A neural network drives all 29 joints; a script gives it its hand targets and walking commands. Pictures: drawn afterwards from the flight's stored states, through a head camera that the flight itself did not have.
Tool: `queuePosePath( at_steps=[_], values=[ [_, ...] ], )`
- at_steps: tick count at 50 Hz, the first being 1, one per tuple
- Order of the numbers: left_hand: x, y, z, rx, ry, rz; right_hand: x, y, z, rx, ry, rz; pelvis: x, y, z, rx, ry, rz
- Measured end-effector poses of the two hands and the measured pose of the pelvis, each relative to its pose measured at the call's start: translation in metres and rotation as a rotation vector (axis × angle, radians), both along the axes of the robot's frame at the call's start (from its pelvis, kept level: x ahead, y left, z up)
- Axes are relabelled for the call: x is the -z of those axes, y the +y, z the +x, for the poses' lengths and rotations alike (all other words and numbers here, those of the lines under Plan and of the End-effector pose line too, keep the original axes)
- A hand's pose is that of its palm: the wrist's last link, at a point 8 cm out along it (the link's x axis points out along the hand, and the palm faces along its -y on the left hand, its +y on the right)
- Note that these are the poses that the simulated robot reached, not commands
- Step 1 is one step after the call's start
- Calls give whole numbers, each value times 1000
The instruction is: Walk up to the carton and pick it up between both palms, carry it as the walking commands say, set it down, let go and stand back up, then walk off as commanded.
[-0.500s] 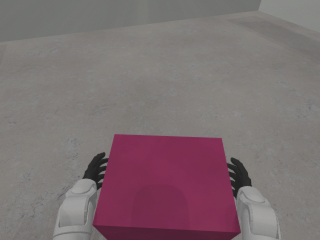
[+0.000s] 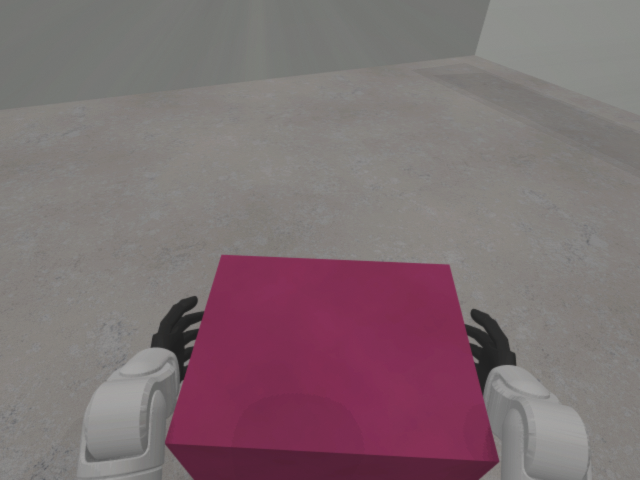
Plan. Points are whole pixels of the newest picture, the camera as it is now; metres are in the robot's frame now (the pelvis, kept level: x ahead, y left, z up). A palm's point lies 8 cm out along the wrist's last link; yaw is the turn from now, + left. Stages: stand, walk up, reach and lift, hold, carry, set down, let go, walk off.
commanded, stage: carry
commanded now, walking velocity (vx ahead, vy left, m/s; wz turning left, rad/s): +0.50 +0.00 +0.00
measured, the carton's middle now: (328, 393) +0.27 +0.00 +0.02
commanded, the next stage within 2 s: none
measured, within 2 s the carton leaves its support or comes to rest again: neither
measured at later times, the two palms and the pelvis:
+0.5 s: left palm (237, 241) +0.48 +0.14 +0.08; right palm (461, 242) +0.50 -0.22 +0.08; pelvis +0.25 -0.05 +0.00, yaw +1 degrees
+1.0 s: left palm (250, 149) +0.81 +0.17 +0.07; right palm (416, 155) +0.78 -0.20 +0.09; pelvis +0.55 -0.01 +0.00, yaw -1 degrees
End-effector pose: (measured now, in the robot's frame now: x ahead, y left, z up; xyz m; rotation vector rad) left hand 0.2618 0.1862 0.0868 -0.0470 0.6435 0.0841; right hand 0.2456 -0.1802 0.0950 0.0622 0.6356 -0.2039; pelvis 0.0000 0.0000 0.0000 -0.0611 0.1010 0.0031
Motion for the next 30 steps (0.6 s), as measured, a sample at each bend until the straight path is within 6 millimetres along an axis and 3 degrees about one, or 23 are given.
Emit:
queuePosePath(
  at_steps=[7, 14, 17, 22, 30],
  values=[
    [10, -25, 59, -2, 19, -20, 9, -24, 53, 43, 15, 32, 9, -15, 60, 11, 8, 5],
    [33, -54, 132, -41, 26, -2, 38, -54, 139, 7, 21, 49, 33, -42, 136, -3, -8, 15],
    [34, -54, 150, -81, 81, 1, 41, -54, 170, -20, 76, 64, 23, -48, 162, -12, -9, 31],
    [17, -47, 188, -132, 64, 0, 29, -46, 223, -45, 58, 97, 7, -52, 213, -10, -12, 60],
    [3, -33, 289, -117, -8, -8, 13, -33, 319, -45, -13, 76, 7, -39, 315, -6, -26, 78]
  ],
)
